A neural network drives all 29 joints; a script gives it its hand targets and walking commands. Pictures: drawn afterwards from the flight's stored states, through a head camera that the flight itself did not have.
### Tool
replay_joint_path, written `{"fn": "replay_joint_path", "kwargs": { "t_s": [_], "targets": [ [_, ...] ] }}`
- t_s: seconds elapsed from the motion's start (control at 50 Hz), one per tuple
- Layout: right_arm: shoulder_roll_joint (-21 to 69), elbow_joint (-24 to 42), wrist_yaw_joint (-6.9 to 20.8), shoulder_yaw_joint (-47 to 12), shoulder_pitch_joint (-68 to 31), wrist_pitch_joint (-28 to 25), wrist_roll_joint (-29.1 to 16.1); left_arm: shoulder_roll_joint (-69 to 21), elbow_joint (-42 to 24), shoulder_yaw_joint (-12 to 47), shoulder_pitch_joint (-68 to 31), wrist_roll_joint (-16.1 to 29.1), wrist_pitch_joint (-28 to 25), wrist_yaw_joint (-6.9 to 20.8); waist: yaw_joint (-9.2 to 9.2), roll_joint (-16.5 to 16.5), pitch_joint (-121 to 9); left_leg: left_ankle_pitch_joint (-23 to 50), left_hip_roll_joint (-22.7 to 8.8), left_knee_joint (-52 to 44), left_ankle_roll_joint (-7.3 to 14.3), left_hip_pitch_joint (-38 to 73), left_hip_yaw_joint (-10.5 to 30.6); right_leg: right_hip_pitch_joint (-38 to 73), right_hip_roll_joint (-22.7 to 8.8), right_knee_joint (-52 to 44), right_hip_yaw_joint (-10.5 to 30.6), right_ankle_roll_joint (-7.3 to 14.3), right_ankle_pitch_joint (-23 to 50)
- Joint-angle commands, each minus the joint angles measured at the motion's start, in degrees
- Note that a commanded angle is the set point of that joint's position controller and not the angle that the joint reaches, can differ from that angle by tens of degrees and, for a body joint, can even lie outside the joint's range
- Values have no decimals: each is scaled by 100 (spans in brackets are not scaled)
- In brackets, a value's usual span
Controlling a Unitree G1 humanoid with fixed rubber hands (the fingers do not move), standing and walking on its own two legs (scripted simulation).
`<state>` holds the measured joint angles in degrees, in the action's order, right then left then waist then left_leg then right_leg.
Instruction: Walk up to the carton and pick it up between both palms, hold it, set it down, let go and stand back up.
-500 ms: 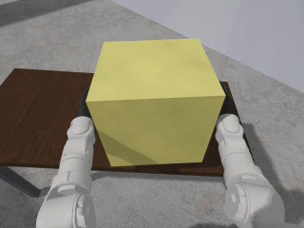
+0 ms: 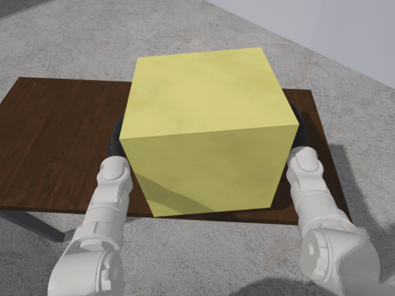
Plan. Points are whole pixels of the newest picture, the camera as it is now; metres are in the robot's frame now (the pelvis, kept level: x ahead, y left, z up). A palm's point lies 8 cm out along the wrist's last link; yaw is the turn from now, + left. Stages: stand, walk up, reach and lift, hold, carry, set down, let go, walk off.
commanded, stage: set down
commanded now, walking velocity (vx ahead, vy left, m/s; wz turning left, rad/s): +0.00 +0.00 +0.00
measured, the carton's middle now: (205, 134) +0.48 +0.01 +0.01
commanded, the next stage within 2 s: none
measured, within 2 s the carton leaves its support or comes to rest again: rests again in 1.62 s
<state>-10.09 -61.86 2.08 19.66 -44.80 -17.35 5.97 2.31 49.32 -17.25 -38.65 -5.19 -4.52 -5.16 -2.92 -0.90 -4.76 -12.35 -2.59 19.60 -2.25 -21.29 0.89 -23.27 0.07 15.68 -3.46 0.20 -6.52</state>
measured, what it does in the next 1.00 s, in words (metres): stands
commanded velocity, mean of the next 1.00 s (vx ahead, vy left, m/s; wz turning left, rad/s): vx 0.00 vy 0.00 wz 0.00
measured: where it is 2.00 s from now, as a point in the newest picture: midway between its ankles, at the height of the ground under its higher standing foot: outside the picture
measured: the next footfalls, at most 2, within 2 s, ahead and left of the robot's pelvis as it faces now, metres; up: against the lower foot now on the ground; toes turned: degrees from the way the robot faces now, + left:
none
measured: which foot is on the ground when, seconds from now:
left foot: down 0.00-1.00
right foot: down 0.00-1.00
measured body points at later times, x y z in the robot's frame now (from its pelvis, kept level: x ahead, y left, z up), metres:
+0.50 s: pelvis -0.02 +0.00 +0.00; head +0.09 -0.01 +0.43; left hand +0.41 +0.19 +0.02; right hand +0.44 -0.19 +0.04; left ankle -0.05 +0.14 -0.75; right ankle -0.01 -0.12 -0.75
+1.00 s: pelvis -0.02 -0.01 -0.01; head +0.11 -0.02 +0.42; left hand +0.43 +0.19 +0.01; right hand +0.45 -0.19 +0.02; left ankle -0.05 +0.14 -0.75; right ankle -0.01 -0.12 -0.75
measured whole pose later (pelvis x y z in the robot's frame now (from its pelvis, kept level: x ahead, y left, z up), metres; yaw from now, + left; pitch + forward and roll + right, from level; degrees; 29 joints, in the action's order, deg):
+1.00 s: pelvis -0.02 -0.01 -0.01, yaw +0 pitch +24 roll +0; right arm -11.4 -73.4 2.1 26.8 -54.0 -23.6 12.8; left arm 7.8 75.6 -19.2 -52.6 -0.7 -23.8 -3.6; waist -2.9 -1.4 -8.6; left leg -10.3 -2.2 21.1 -2.2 -34.4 0.1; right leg -38.0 -0.4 19.9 -2.7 0.7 -5.6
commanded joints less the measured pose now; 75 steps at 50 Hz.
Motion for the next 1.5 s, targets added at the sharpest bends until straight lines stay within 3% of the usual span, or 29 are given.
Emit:
{"fn": "replay_joint_path", "kwargs": {
  "t_s": [0.0, 0.06, 0.12, 0.14, 0.2, 0.24, 0.26, 0.32, 0.34, 0.4, 0.5, 0.56, 0.58, 0.6, 0.64, 0.7, 0.74, 0.82, 0.88, 0.96, 1.02, 1.12, 1.16, 1.3, 1.36, 1.38, 1.42, 1.44, 1.48],
  "targets": [
    [2915, 417, 825, -1555, -3066, -283, 441, -2725, -922, 1867, -4120, 44, -736, 634, 39, 306, -4460, 3464, 253, 267, -266, 611, -528, 2915, -87, 764, -115, -183, 4016],
    [2793, 207, 833, -1485, -3065, -331, 496, -2696, -451, 1724, -4093, 21, -873, 694, 104, 228, -4233, 3227, 246, 196, -205, 394, -519, 2809, -97, 757, -126, -177, 3917],
    [2907, 77, 815, -1444, -3094, -352, 591, -2662, -251, 1616, -4150, 31, -1037, 728, 30, 497, -4426, 3054, 238, 159, -164, 205, -563, 2916, -105, 838, -109, -228, 4056],
    [2907, 27, 818, -1387, -3158, -399, 609, -2691, -186, 1680, -4347, 74, -1139, 724, 141, 477, -4509, 3081, 240, 198, -191, 224, -540, 2829, -109, 866, -104, -226, 4094],
    [2897, -140, 832, -1320, -3215, -471, 652, -2628, 67, 1545, -4408, 15, -1299, 740, 47, 382, -4624, 3101, 225, 196, -190, 132, -569, 2771, -113, 853, -150, -203, 3917],
    [2902, -195, 816, -1227, -3160, -488, 831, -2472, 389, 1328, -4277, -69, -1376, 796, -15, 584, -4338, 2648, 293, 72, -102, -157, -672, 2911, -119, 859, -142, -242, 3825],
    [2932, -181, 844, -1218, -3232, -522, 780, -2585, 368, 1454, -4454, -18, -1452, 808, 62, 457, -4591, 2583, 261, 90, -126, -156, -631, 2763, -106, 860, -130, -195, 3700],
    [2783, -373, 899, -1076, -3250, -504, 859, -2485, 683, 1240, -4432, -72, -1498, 807, -52, 468, -4231, 2522, 196, 39, -103, -16, -635, 2535, -68, 802, -163, -150, 3158],
    [2660, -632, 925, -974, -3227, -480, 904, -2440, 643, 1294, -4654, -38, -1552, 776, 44, 295, -4222, 2425, 213, 66, -107, -92, -652, 2349, -69, 736, -182, -122, 2887],
    [2447, -777, 950, -661, -3326, -442, 1041, -2342, 865, 1234, -4743, -33, -1532, 773, 65, 283, -4090, 2329, 143, 85, -133, 179, -667, 1854, -21, 584, -250, -64, 2186],
    [2337, -822, 1048, -474, -3556, -438, 1106, -2341, 1157, 1257, -4843, 31, -1510, 721, 5, 99, -4374, 2517, 129, 182, -170, 359, -688, 1386, 7, 519, -275, 4, 1880],
    [2380, -965, 1069, -498, -3459, -329, 1115, -2110, 1356, 1028, -4693, -61, -1536, 749, -102, 281, -4142, 2283, 105, 148, -77, 113, -709, 1540, -45, 547, -222, -24, 1879],
    [2364, -779, 1055, -510, -3595, -382, 1104, -2165, 1398, 1074, -4789, -41, -1553, 746, -43, 362, -4473, 2347, 128, 186, -82, 148, -686, 1564, -21, 596, -217, -12, 2015],
    [2363, -865, 1077, -513, -3533, -361, 1084, -2114, 1453, 982, -4722, -104, -1547, 771, -148, 313, -4278, 2260, 116, 155, -66, 32, -693, 1625, -60, 606, -214, -39, 1995],
    [2331, -735, 1028, -497, -3602, -442, 1133, -2080, 1580, 985, -4702, -10, -1637, 785, -112, 515, -4429, 2285, 158, 208, -34, -129, -748, 1674, -48, 725, -206, -100, 2284],
    [2305, -969, 1058, -500, -3575, -473, 1145, -2111, 1754, 1015, -4633, 25, -1675, 783, -160, 416, -4428, 2412, 131, 240, -20, -123, -712, 1473, -35, 684, -225, -87, 2202],
    [2401, -1127, 1015, -571, -3368, -501, 1150, -2092, 1771, 1030, -4549, -58, -1765, 804, -89, 453, -4554, 2585, 154, 305, -35, -255, -691, 1695, -72, 798, -172, -78, 2622],
    [2592, -1123, 932, -640, -3334, -547, 1277, -1966, 1993, 926, -4498, 8, -1912, 908, -14, 691, -4298, 1964, 249, 149, 76, -917, -756, 2218, -178, 925, -86, -227, 3015],
    [2620, -1457, 933, -499, -3277, -583, 1352, -2013, 2076, 950, -4544, -117, -1959, 919, 110, 383, -4220, 2114, 212, 162, 3, -691, -729, 1969, -143, 938, -139, -161, 2728],
    [2460, -1378, 914, -541, -3207, -569, 1337, -1794, 2315, 797, -4371, -56, -1994, 994, 61, 574, -3987, 1865, 243, 106, 98, -903, -735, 2018, -206, 923, -96, -256, 2995],
    [2634, -1355, 920, -566, -3257, -599, 1357, -1769, 2379, 651, -4313, -136, -2068, 981, -97, 593, -3988, 1738, 244, 89, 114, -1063, -771, 2016, -209, 999, -73, -250, 2750],
    [2490, -1627, 938, -404, -3089, -630, 1382, -1788, 2406, 749, -4424, -175, -2112, 954, 43, 293, -4019, 1844, 220, 183, 55, -759, -735, 1567, -132, 846, -154, -127, 2086],
    [2455, -1516, 951, -368, -3116, -607, 1383, -1791, 2523, 687, -4357, -159, -2089, 926, -7, 316, -3868, 1774, 196, 159, 71, -640, -698, 1360, -96, 831, -220, -107, 1818],
    [2468, -1537, 981, -419, -3177, -622, 1387, -1635, 2491, 719, -4417, -174, -2146, 917, -29, 290, -4045, 1765, 212, 201, 68, -797, -685, 1338, -141, 888, -173, -121, 2064],
    [2486, -1558, 973, -468, -3114, -621, 1356, -1713, 2684, 572, -4231, -211, -2153, 926, -82, 510, -3964, 1747, 231, 227, 120, -834, -737, 1349, -123, 888, -159, -146, 2056],
    [2395, -1651, 971, -414, -3102, -613, 1321, -1719, 2692, 648, -4277, -146, -2142, 950, 19, 365, -3849, 1738, 237, 214, 85, -800, -677, 1356, -140, 827, -152, -108, 2003],
    [2447, -1731, 985, -354, -3048, -564, 1384, -1649, 2786, 545, -4226, -184, -2132, 982, -51, 458, -3584, 1506, 229, 174, 133, -942, -720, 1378, -157, 884, -150, -144, 1777],
    [2373, -1666, 983, -320, -3003, -573, 1365, -1638, 2663, 586, -4240, -195, -2100, 949, 32, 368, -3690, 1632, 214, 166, 100, -728, -677, 1200, -102, 835, -194, -118, 1671],
    [2270, -1556, 1013, -288, -3133, -628, 1400, -1617, 2740, 577, -4255, -226, -2106, 944, -76, 314, -3823, 1577, 224, 210, 93, -778, -717, 1072, -87, 856, -244, -122, 1656]
  ]
}}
